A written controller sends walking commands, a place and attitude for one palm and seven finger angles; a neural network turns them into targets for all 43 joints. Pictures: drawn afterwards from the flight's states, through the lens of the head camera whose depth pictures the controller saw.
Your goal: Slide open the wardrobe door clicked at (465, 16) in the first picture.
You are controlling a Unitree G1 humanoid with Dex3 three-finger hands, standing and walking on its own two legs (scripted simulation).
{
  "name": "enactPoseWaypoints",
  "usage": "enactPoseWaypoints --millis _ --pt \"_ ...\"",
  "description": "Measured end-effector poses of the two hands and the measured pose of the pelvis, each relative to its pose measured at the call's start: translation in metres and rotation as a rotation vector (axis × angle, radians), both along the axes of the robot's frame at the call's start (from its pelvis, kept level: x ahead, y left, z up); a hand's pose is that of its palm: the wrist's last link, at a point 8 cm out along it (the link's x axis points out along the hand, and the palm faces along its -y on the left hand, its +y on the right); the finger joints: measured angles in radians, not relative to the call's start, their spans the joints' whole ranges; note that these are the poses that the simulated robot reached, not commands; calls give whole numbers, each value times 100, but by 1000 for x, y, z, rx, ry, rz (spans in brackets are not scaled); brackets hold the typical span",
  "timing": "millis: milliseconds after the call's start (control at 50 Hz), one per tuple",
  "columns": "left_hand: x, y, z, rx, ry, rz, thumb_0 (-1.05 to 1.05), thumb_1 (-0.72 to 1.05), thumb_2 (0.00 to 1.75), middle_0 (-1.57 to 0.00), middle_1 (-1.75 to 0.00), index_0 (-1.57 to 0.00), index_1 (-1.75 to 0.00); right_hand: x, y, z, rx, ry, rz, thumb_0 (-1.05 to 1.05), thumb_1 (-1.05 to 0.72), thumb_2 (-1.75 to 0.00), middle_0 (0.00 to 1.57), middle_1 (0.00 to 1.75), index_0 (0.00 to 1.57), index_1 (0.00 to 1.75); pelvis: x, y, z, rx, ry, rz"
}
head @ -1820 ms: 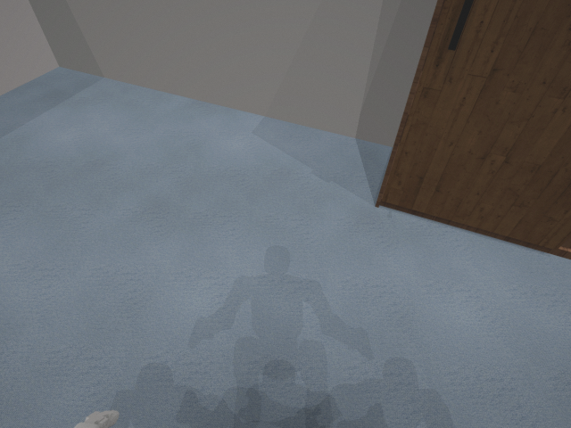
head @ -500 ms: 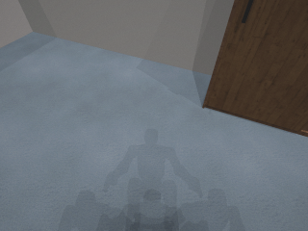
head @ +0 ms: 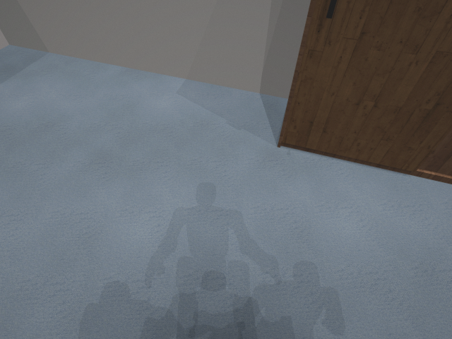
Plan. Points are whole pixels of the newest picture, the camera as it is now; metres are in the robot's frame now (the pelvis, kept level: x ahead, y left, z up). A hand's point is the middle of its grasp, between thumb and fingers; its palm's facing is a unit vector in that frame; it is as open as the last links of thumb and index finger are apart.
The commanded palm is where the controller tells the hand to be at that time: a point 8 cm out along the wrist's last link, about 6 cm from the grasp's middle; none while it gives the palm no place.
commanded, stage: walk to a spot facing it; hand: left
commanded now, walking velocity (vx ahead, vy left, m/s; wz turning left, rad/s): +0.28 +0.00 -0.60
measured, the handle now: out of the picture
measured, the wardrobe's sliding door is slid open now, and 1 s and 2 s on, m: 0.00 0.00 0.00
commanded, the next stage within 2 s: turn to face it in 2.00 s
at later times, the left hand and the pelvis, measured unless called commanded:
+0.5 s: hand out of the picture +0.08 +0.19 -0.16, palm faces -0.13 -0.98 -0.18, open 7.3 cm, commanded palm none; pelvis +0.12 +0.00 +0.00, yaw -14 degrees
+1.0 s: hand (208, 187) +0.53 +0.09 -0.16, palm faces -0.57 -0.81 -0.16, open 7.3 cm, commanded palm none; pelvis +0.32 +0.01 +0.00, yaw -33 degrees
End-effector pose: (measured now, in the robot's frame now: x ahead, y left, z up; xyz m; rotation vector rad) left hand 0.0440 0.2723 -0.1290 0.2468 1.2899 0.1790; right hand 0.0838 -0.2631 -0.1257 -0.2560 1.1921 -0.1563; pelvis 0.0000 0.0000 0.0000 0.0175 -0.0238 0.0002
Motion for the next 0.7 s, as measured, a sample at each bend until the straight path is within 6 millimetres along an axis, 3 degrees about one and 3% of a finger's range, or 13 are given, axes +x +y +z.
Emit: enactPoseWaypoints --millis 100,180,300,400,500,580,640,700 --pt "2 -26 -4 -33 22 -27 0 91 90 -20 -30 -20 -30 -26 -7 -19 53 35 -75 1 -90 -90 20 30 20 30 11 -12 -7 -1 -3 -67" --pt "-3 -43 -9 -28 8 -13 0 91 90 -20 -30 -21 -30 -30 -18 -29 59 86 -94 1 -90 -90 20 30 20 30 22 -23 -14 -17 7 -80" --pt "-19 -60 5 -69 142 -21 0 91 90 -20 -30 -21 -30 9 -22 -1 59 4 -135 1 -90 -90 20 30 20 30 50 -23 6 -5 27 -145" --pt "-3 -55 8 -89 224 -55 0 91 90 -20 -30 -21 -30 56 -15 12 51 -82 -170 1 -90 -90 20 30 20 30 79 -13 10 -13 47 -197" --pt "44 -33 -4 -90 230 -76 0 91 90 -20 -30 -21 -30 110 4 15 37 -125 -173 1 -91 -90 19 30 20 30 121 5 4 -31 60 -237" --pt "105 -7 -28 -93 219 -118 0 91 90 -20 -30 -21 -30 148 23 13 2 -190 -196 1 -90 -90 20 30 20 30 160 22 -11 -34 55 -293" --pt "170 3 -31 -89 175 -201 1 91 90 -20 -30 -20 -30 147 36 20 -6 -196 -262 1 -90 -90 20 30 20 30 182 30 -6 -41 32 -353" --pt "248 3 -23 -92 80 -288 1 91 90 -19 -30 -20 -30 126 49 25 -8 -143 -356 1 -90 -90 20 30 20 30 205 33 3 -52 24 -391"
